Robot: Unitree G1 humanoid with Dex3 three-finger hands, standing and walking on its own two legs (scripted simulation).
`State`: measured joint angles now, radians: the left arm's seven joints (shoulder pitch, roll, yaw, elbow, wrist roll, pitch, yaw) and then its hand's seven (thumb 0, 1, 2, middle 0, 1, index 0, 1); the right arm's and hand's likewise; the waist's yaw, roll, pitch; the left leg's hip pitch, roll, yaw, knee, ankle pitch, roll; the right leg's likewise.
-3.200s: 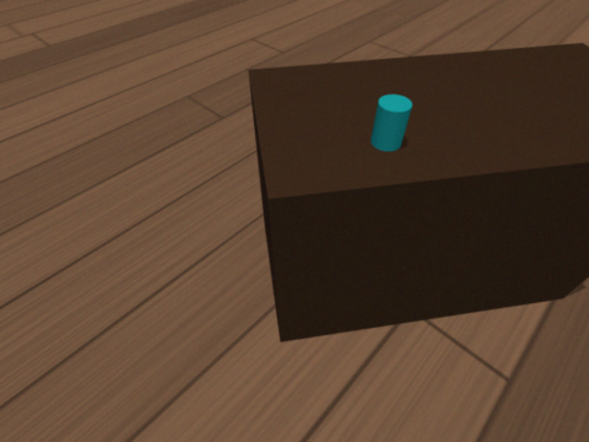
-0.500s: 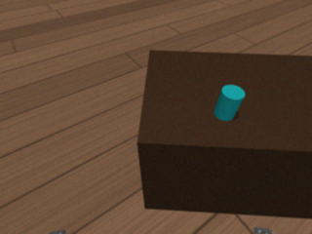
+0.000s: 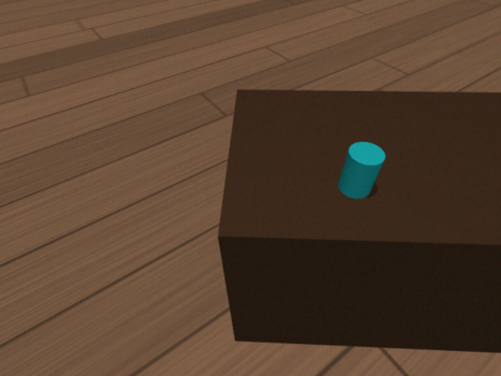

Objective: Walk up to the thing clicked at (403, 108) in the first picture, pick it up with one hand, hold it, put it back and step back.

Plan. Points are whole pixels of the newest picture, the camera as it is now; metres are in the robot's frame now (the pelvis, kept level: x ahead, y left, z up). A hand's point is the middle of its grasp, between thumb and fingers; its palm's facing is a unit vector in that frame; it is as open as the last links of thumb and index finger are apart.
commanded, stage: walk up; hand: right
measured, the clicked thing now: (360, 171) +0.51 -0.22 +0.02
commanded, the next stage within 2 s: stand in 0.28 s
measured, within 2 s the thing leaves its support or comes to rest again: neither
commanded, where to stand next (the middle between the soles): +0.06 +0.01 m, yaw -2 degrees
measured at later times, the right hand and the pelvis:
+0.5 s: hand out of the picture +0.08 -0.26 -0.16, palm faces -0.01 +0.94 -0.34, open 7.4 cm; pelvis +0.01 -0.01 +0.00, yaw +0 degrees
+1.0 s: hand out of the picture +0.08 -0.27 -0.16, palm faces -0.01 +0.94 -0.34, open 7.4 cm; pelvis +0.01 -0.01 +0.00, yaw -1 degrees
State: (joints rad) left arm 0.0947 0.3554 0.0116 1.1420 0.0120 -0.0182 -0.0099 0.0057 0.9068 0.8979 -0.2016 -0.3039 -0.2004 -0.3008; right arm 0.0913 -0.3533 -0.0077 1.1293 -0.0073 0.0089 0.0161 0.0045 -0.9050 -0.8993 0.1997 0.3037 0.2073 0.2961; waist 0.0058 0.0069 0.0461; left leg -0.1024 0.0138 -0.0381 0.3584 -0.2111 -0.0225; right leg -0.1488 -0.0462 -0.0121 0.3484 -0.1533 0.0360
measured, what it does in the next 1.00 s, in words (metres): stands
